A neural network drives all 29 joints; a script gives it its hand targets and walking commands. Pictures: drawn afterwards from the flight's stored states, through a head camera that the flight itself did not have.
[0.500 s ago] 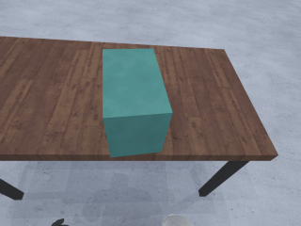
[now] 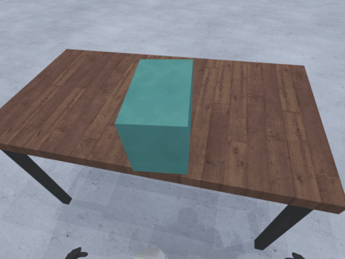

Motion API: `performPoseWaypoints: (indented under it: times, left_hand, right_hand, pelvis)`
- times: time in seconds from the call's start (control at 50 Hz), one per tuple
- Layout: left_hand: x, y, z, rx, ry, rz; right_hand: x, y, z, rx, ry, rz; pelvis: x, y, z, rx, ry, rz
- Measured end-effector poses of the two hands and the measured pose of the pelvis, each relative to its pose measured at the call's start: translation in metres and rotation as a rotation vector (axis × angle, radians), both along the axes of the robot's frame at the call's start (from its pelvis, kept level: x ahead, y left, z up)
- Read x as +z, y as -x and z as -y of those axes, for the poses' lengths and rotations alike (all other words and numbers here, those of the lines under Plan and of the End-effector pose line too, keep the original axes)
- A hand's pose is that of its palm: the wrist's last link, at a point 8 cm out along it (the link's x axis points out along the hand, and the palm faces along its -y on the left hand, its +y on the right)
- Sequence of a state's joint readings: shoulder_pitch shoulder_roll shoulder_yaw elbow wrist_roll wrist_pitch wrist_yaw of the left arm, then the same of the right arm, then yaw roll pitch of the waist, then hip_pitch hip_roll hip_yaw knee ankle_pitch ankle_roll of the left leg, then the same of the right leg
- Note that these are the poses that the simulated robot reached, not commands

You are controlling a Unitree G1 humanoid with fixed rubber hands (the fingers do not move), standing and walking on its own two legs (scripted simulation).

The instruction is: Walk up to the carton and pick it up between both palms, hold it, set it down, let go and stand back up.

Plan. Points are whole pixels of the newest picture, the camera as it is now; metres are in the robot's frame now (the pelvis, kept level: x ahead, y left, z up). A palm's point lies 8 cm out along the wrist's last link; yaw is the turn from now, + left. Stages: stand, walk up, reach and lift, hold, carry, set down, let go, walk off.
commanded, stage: walk up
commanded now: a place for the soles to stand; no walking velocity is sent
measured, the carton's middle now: (163, 115) +0.51 +0.08 +0.03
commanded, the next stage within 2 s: none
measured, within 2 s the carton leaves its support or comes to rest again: neither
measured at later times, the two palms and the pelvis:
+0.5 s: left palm out of the picture +0.07 +0.30 -0.10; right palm out of the picture +0.11 -0.22 -0.10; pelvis +0.01 +0.03 +0.00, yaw +5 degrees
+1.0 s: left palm out of the picture +0.11 +0.30 -0.09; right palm (274, 252) +0.18 -0.21 -0.08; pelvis +0.03 +0.04 +0.00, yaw +5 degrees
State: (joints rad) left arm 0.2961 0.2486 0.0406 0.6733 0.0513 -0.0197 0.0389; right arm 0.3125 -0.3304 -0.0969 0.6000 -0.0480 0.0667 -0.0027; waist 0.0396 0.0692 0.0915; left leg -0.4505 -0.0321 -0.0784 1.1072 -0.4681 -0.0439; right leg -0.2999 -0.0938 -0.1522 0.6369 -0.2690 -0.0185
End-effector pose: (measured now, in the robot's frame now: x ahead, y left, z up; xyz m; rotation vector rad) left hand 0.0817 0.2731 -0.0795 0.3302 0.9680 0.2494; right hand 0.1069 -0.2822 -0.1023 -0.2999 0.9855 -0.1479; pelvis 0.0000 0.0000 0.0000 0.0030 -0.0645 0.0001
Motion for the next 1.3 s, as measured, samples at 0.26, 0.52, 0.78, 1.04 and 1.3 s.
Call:
performPoseWaypoints:
  times: [0.26,0.52,0.78,1.04,1.3]
  left_hand:
    - [-0.038,0.066,-0.038,0.091,0.103,-0.133]
    - [-0.019,0.004,-0.026,0.017,0.109,0.001]
    - [-0.006,-0.029,-0.029,0.005,0.107,0.051]
    - [-0.008,-0.033,-0.026,0.012,0.118,0.046]
    - [-0.008,-0.030,-0.028,0.005,0.103,0.029]
  right_hand:
    - [0.004,0.003,-0.061,0.041,-0.019,0.007]
    - [0.001,-0.010,-0.062,0.036,-0.042,-0.002]
    - [0.014,-0.053,-0.074,0.091,-0.059,0.065]
    - [0.019,-0.071,-0.075,0.103,-0.055,0.091]
    - [0.013,-0.065,-0.071,0.089,-0.055,0.083]
  pelvis:
    - [-0.008,0.003,-0.035,0.075,-0.007,-0.004]
    - [-0.003,-0.015,-0.035,0.081,0.016,-0.023]
    - [0.004,-0.030,-0.037,0.079,0.009,-0.036]
    - [0.004,-0.035,-0.036,0.081,0.009,-0.034]
    - [0.002,-0.042,-0.037,0.059,0.001,-0.027]
